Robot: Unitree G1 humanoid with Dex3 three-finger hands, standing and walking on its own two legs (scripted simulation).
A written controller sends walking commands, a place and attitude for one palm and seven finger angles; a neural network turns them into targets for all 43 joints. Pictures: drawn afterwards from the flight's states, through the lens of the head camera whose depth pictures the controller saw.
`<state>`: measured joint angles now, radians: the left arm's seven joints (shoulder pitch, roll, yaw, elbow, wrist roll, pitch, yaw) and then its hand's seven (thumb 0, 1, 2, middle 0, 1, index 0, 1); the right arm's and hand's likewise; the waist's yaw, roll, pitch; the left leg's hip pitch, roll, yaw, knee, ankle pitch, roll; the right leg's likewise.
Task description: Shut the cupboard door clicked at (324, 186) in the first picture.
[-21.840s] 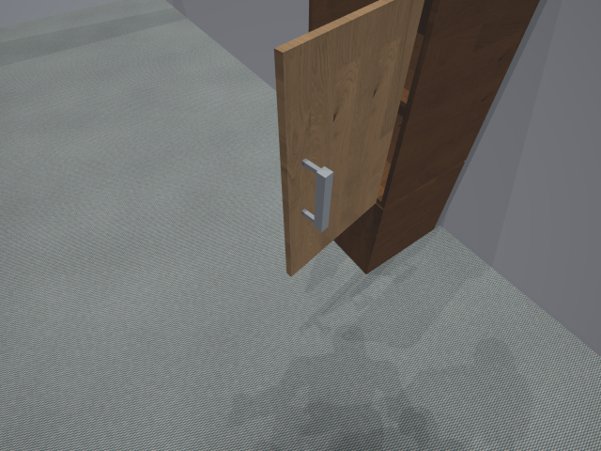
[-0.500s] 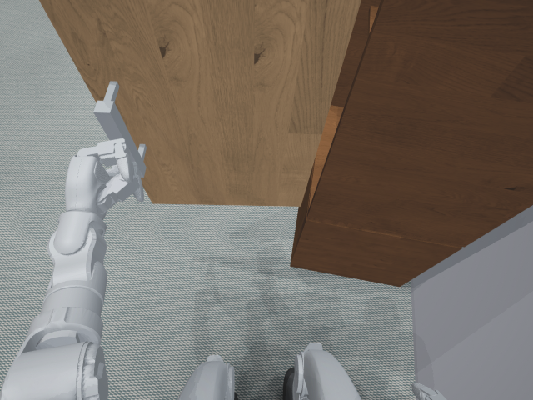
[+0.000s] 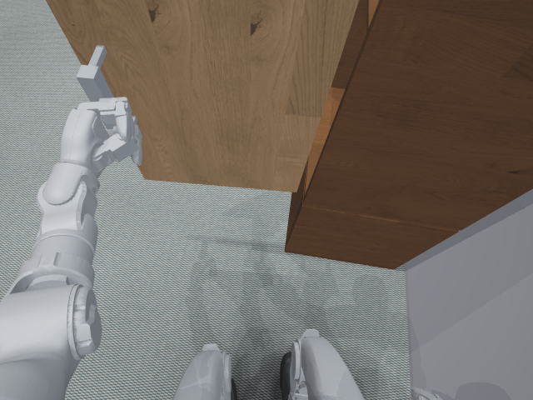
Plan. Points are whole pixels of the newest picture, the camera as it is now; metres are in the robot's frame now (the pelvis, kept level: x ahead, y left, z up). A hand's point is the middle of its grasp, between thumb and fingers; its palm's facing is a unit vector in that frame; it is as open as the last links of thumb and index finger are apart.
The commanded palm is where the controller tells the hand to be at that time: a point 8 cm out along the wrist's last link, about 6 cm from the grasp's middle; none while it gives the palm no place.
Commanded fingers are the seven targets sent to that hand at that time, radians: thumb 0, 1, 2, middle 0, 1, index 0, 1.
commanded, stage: push the door shut along its arc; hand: left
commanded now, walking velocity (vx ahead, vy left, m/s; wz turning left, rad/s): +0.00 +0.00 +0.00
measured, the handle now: (114, 102) +0.55 +0.22 +0.05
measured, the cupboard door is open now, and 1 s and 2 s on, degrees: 95 82 70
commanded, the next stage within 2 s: pull the fist back off the door in 1.26 s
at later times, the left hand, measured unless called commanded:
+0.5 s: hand (156, 109) +0.53 +0.15 +0.06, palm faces -0.25 -0.97 -0.01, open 3.1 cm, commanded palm +0.53 +0.19 +0.05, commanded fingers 0.00 0.90 0.90 -1.30 -1.50 -1.30 -1.50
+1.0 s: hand (179, 84) +0.58 +0.12 +0.06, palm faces -0.35 -0.94 -0.02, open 3.1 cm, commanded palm +0.59 +0.14 +0.05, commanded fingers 0.00 0.90 0.90 -1.30 -1.50 -1.30 -1.50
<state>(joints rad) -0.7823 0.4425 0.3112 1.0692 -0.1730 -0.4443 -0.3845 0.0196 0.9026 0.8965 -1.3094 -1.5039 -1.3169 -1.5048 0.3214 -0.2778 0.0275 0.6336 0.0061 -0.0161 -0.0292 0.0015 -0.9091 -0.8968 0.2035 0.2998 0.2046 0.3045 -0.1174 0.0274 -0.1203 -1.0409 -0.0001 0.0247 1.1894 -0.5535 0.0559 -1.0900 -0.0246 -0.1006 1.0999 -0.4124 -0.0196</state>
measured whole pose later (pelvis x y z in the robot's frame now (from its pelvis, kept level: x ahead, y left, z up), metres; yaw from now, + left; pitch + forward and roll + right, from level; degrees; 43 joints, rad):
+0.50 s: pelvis +0.00 +0.00 -0.01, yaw -2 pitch +26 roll -4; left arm -0.98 0.56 0.34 1.17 -0.11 -0.37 -0.45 0.02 0.90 0.90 -1.30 -1.50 -1.30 -1.50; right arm 0.38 -0.28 0.05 0.62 0.00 0.01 -0.02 0.00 -0.91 -0.90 0.20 0.30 0.20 0.30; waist -0.21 0.04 -0.11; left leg -1.12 0.02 0.02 1.23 -0.57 0.06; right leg -1.16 0.00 -0.10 1.11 -0.40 -0.02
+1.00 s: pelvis +0.00 +0.00 -0.02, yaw -3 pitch +31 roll -5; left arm -1.22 0.66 0.31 1.26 -0.06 -0.28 -0.50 0.00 0.91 0.92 -1.30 -1.50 -1.30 -1.50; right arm 0.39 -0.28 0.06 0.63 -0.02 -0.02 -0.03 0.00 -0.91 -0.90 0.20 0.30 0.21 0.30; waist -0.26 0.05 -0.10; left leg -1.24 0.04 0.01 1.30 -0.60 0.06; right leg -1.28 0.01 -0.11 1.17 -0.42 -0.02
